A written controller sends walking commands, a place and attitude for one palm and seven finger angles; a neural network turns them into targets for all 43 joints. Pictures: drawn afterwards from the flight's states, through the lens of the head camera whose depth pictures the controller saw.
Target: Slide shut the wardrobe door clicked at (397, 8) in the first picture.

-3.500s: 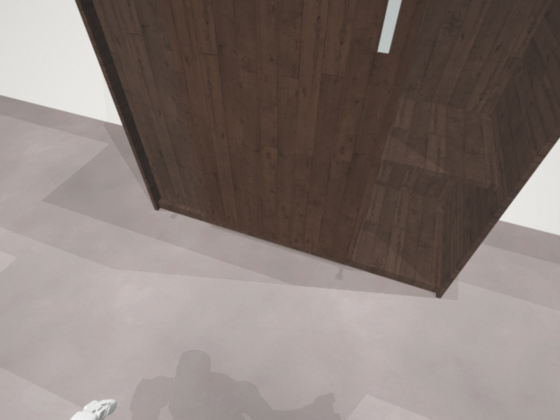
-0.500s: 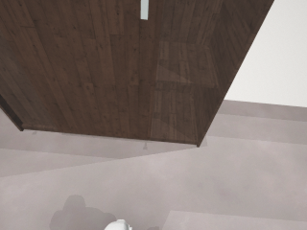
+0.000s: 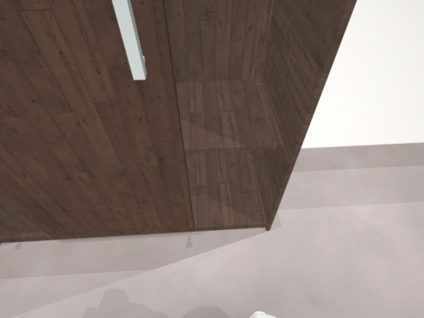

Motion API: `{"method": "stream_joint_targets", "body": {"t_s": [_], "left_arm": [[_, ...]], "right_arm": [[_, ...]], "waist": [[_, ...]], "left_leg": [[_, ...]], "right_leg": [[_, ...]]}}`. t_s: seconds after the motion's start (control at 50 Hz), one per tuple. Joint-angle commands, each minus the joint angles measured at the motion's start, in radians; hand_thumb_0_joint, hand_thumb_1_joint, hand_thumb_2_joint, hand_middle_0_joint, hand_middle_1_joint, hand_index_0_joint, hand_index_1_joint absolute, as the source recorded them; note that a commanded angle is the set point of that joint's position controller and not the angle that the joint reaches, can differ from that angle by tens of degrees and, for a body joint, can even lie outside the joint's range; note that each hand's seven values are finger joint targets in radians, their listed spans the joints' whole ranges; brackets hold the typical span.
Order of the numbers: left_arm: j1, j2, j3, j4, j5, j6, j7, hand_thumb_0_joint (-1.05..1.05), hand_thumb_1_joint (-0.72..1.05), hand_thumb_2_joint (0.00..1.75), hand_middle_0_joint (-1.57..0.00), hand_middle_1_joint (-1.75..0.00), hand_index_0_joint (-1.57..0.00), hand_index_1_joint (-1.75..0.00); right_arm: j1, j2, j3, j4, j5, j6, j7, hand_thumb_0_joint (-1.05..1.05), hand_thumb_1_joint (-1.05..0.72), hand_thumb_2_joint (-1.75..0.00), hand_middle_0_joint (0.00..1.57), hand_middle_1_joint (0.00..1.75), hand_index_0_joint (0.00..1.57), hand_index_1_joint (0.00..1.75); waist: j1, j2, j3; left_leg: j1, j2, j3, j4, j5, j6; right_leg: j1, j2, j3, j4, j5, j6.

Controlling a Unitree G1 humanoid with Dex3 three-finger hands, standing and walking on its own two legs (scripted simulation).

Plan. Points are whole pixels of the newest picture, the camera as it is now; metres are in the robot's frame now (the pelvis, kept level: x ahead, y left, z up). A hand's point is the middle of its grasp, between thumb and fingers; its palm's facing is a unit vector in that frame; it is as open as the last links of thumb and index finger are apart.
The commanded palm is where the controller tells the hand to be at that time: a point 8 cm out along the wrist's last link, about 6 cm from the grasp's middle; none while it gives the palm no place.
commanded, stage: take the last steps up to it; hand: left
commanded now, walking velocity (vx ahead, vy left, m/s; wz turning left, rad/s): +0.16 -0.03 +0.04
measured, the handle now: (131, 28) +0.57 +0.16 +0.27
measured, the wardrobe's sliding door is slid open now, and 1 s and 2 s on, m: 0.36 0.36 0.36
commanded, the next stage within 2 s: come to a stop and stand still in 0.02 s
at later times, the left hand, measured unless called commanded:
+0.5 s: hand out of the picture +0.11 +0.19 -0.19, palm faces +0.13 -0.98 -0.18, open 7.3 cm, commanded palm none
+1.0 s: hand out of the picture +0.04 +0.22 -0.16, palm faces +0.04 -0.97 -0.22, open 7.3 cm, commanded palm none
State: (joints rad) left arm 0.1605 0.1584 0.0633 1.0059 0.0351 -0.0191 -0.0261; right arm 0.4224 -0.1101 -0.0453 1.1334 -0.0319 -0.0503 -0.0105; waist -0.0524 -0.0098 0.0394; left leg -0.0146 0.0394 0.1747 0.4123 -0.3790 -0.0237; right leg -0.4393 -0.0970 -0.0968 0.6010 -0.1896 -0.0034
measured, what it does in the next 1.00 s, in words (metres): steps on the spot: right foot, then left foot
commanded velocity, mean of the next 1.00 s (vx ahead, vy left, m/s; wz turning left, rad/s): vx -0.07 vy -0.02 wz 0.00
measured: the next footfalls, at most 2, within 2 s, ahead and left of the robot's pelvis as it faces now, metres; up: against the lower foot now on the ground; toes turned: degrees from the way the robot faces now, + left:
right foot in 0.02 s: +0.14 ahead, -0.12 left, +0.00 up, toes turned -7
left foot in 0.48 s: +0.18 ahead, +0.10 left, +0.00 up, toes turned +6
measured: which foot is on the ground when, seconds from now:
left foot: down 0.00-0.02, up 0.04-0.46, down 0.48-1.00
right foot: up 0.00-0.00, down 0.02-0.50, up 0.52-1.00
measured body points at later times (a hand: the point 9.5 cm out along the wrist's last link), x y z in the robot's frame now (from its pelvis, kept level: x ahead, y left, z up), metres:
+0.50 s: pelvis +0.11 +0.01 -0.01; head +0.14 +0.04 +0.44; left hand +0.10 +0.24 -0.17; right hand +0.23 -0.23 -0.14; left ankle +0.14 +0.10 -0.73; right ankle +0.11 -0.12 -0.73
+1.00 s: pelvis +0.05 +0.02 +0.02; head +0.04 +0.03 +0.47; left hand +0.04 +0.27 -0.14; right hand +0.06 -0.23 -0.13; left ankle +0.14 +0.10 -0.73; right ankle -0.03 -0.11 -0.70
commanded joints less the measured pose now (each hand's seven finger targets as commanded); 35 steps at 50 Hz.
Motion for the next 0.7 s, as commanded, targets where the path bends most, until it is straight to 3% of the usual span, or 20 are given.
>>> {"method": "stream_joint_targets", "body": {"t_s": [0.0, 0.02, 0.04, 0.06, 0.08, 0.12, 0.16, 0.2, 0.26, 0.32, 0.4, 0.42, 0.44, 0.46, 0.48, 0.5, 0.54, 0.58, 0.64, 0.68], "left_arm": [[0.346, 0.203, 0.054, 0.056, 0.006, -0.047, 0.025, 0.00, 0.90, 0.90, -0.20, -0.30, -0.20, -0.30], [0.411, 0.259, 0.057, 0.065, -0.013, -0.047, 0.031, 0.00, 0.90, 0.90, -0.20, -0.30, -0.20, -0.30], [0.336, 0.237, 0.056, 0.057, -0.018, -0.046, 0.037, 0.00, 0.90, 0.90, -0.20, -0.30, -0.20, -0.30], [0.254, 0.194, 0.047, 0.042, -0.018, -0.045, 0.038, 0.00, 0.90, 0.90, -0.20, -0.30, -0.20, -0.30], [0.195, 0.146, 0.033, 0.028, -0.019, -0.042, 0.046, 0.00, 0.90, 0.90, -0.20, -0.30, -0.20, -0.30], [0.137, 0.079, 0.003, 0.017, -0.014, -0.051, 0.051, 0.00, 0.90, 0.90, -0.20, -0.30, -0.20, -0.30], [0.112, 0.051, -0.010, 0.010, -0.008, -0.047, 0.060, 0.00, 0.90, 0.90, -0.20, -0.30, -0.20, -0.30], [0.118, 0.087, -0.007, 0.004, -0.007, -0.030, 0.069, 0.00, 0.90, 0.90, -0.20, -0.30, -0.20, -0.30], [0.148, 0.151, 0.016, -0.001, -0.010, -0.002, 0.076, 0.00, 0.90, 0.90, -0.20, -0.30, -0.20, -0.30], [0.145, 0.175, 0.029, -0.007, -0.006, 0.011, 0.081, 0.00, 0.90, 0.90, -0.20, -0.30, -0.20, -0.30], [0.100, 0.192, 0.033, -0.027, -0.002, 0.025, 0.079, 0.00, 0.90, 0.90, -0.20, -0.30, -0.20, -0.30], [0.087, 0.193, 0.033, -0.029, -0.007, 0.029, 0.078, 0.00, 0.90, 0.90, -0.20, -0.30, -0.20, -0.30], [0.089, 0.179, 0.029, -0.030, -0.015, 0.035, 0.078, 0.00, 0.90, 0.90, -0.20, -0.30, -0.20, -0.30], [0.135, 0.128, 0.019, -0.038, -0.024, 0.041, 0.076, 0.00, 0.90, 0.90, -0.20, -0.30, -0.20, -0.30], [0.163, 0.103, 0.006, -0.040, -0.028, 0.046, 0.079, 0.00, 0.90, 0.90, -0.20, -0.30, -0.20, -0.30], [0.172, 0.121, 0.012, -0.041, -0.025, 0.051, 0.086, 0.00, 0.90, 0.90, -0.20, -0.30, -0.20, -0.30], [0.165, 0.125, 0.027, -0.011, -0.015, 0.067, 0.083, 0.00, 0.90, 0.90, -0.20, -0.30, -0.20, -0.30], [0.190, 0.141, 0.033, 0.004, -0.013, 0.068, 0.069, 0.00, 0.90, 0.90, -0.20, -0.30, -0.20, -0.30], [0.214, 0.146, 0.037, 0.004, -0.011, 0.079, 0.058, 0.00, 0.90, 0.90, -0.20, -0.30, -0.20, -0.30], [0.209, 0.156, 0.038, 0.000, -0.010, 0.083, 0.052, 0.00, 0.90, 0.90, -0.20, -0.30, -0.20, -0.30]], "right_arm": [[0.065, -0.085, -0.014, -0.049, 0.019, -0.017, 0.000, 0.00, -0.90, -0.90, 0.20, 0.30, 0.20, 0.30], [0.031, -0.094, -0.005, -0.078, 0.023, -0.012, -0.003, 0.00, -0.90, -0.90, 0.20, 0.30, 0.20, 0.30], [0.012, -0.107, -0.014, -0.071, 0.023, -0.007, -0.004, 0.00, -0.90, -0.90, 0.20, 0.30, 0.20, 0.30], [-0.037, -0.088, -0.017, -0.071, 0.021, -0.007, -0.002, 0.00, -0.90, -0.90, 0.20, 0.30, 0.20, 0.30], [-0.067, -0.084, -0.017, -0.077, 0.018, 0.000, -0.002, 0.00, -0.90, -0.90, 0.20, 0.30, 0.20, 0.30], [-0.045, -0.045, -0.003, -0.057, 0.012, 0.018, -0.003, 0.00, -0.90, -0.90, 0.20, 0.30, 0.20, 0.30], [0.000, -0.016, 0.011, -0.037, 0.015, 0.043, -0.013, 0.00, -0.90, -0.90, 0.20, 0.30, 0.20, 0.30], [-0.027, -0.016, 0.012, -0.051, 0.026, 0.063, -0.014, 0.00, -0.90, -0.90, 0.20, 0.30, 0.20, 0.30], [-0.103, -0.076, -0.007, -0.098, 0.021, 0.086, -0.011, 0.00, -0.90, -0.90, 0.20, 0.30, 0.20, 0.30], [-0.188, -0.111, -0.020, -0.145, 0.018, 0.097, -0.010, 0.00, -0.90, -0.90, 0.20, 0.30, 0.20, 0.30], [-0.198, -0.123, -0.027, -0.170, 0.020, 0.097, -0.009, 0.00, -0.90, -0.90, 0.20, 0.30, 0.20, 0.30], [-0.175, -0.126, -0.027, -0.165, 0.020, 0.093, -0.008, 0.00, -0.90, -0.90, 0.20, 0.30, 0.20, 0.30], [-0.144, -0.144, -0.029, -0.152, 0.016, 0.084, -0.008, 0.00, -0.90, -0.90, 0.20, 0.30, 0.20, 0.30], [-0.132, -0.216, -0.036, -0.163, 0.008, 0.070, -0.011, 0.00, -0.90, -0.90, 0.20, 0.30, 0.20, 0.30], [-0.129, -0.277, -0.045, -0.180, 0.014, 0.070, -0.017, 0.00, -0.90, -0.90, 0.20, 0.30, 0.20, 0.30], [-0.148, -0.279, -0.041, -0.191, 0.012, 0.075, -0.024, 0.00, -0.90, -0.90, 0.20, 0.30, 0.20, 0.30], [-0.247, -0.241, -0.026, -0.213, 0.010, 0.068, -0.043, 0.00, -0.90, -0.90, 0.20, 0.30, 0.20, 0.30], [-0.285, -0.206, -0.011, -0.233, 0.013, 0.062, -0.047, 0.00, -0.90, -0.90, 0.20, 0.30, 0.20, 0.30], [-0.242, -0.205, -0.015, -0.216, 0.018, 0.052, -0.053, 0.00, -0.90, -0.90, 0.20, 0.30, 0.20, 0.30], [-0.214, -0.202, -0.015, -0.203, 0.021, 0.048, -0.055, 0.00, -0.90, -0.90, 0.20, 0.30, 0.20, 0.30]], "waist": [[0.152, -0.267, -0.169], [0.161, -0.303, -0.214], [0.143, -0.224, -0.183], [0.127, -0.182, -0.127], [0.100, -0.079, -0.067], [0.047, -0.031, -0.013], [0.018, -0.055, -0.026], [0.033, -0.081, -0.041], [0.065, -0.110, -0.069], [0.077, -0.123, -0.049], [0.054, -0.150, -0.045], [0.039, -0.148, -0.059], [0.025, -0.095, -0.084], [0.035, 0.128, -0.140], [0.034, 0.301, -0.158], [0.032, 0.211, -0.155], [0.059, 0.205, -0.114], [0.076, 0.108, -0.095], [0.065, 0.100, -0.144], [0.056, 0.124, -0.135]], "left_leg": [[-0.438, 0.032, 0.009, 0.477, 0.059, 0.063], [-0.530, -0.027, -0.062, 0.713, -0.243, 0.056], [-0.546, 0.016, -0.144, 0.818, -0.192, 0.067], [-0.575, 0.047, -0.151, 0.860, -0.111, 0.064], [-0.559, 0.076, -0.162, 0.839, -0.052, 0.058], [-0.482, 0.083, -0.157, 0.740, 0.021, 0.034], [-0.374, 0.071, -0.143, 0.563, 0.012, 0.003], [-0.361, 0.038, -0.118, 0.469, 0.027, -0.010], [-0.416, 0.008, -0.116, 0.440, 0.007, -0.022], [-0.429, 0.004, -0.143, 0.442, -0.023, -0.025], [-0.327, -0.006, -0.141, 0.282, 0.051, -0.018], [-0.262, -0.005, -0.136, 0.171, 0.157, -0.015], [-0.148, 0.031, -0.138, 0.051, 0.387, -0.005], [-0.025, 0.220, -0.324, 0.012, 0.826, 0.066], [-0.052, 0.373, -0.466, -0.031, 1.187, 0.185], [-0.109, 0.371, -0.379, -0.010, 1.124, 0.245], [-0.173, 0.307, -0.355, -0.048, 0.899, 0.200], [-0.181, 0.252, -0.308, -0.066, 0.753, 0.176], [-0.107, 0.242, -0.316, -0.125, 0.537, 0.142], [-0.094, 0.239, -0.342, -0.173, 0.369, 0.129]], "right_leg": [[0.612, -0.222, 0.317, -0.193, 0.039, -0.114], [0.632, -0.345, 0.517, -0.307, 0.116, -0.192], [0.556, -0.329, 0.476, -0.336, 0.024, -0.213], [0.473, -0.300, 0.420, -0.352, 0.017, -0.203], [0.383, -0.282, 0.342, -0.357, 0.055, -0.192], [0.237, -0.219, 0.163, -0.353, 0.337, -0.152], [0.179, -0.192, 0.065, -0.309, 0.602, -0.139], [0.208, -0.185, 0.049, -0.264, 0.744, -0.150], [0.319, -0.223, 0.086, -0.220, 0.780, -0.178], [0.308, -0.262, 0.124, -0.194, 0.809, -0.203], [0.259, -0.233, 0.114, -0.136, 0.691, -0.169], [0.246, -0.202, 0.095, -0.097, 0.609, -0.136], [0.201, -0.153, 0.067, -0.031, 0.449, -0.090], [0.093, -0.030, -0.002, 0.096, 0.086, -0.009], [0.049, 0.075, 0.018, 0.331, -0.451, 0.031], [0.072, 0.079, 0.114, 0.496, -0.478, 0.012], [-0.003, 0.095, 0.184, 0.619, -0.382, 0.025], [-0.023, 0.095, 0.192, 0.670, -0.247, 0.042], [-0.051, 0.102, 0.207, 0.657, -0.157, 0.061], [-0.042, 0.092, 0.210, 0.597, -0.143, 0.067]]}}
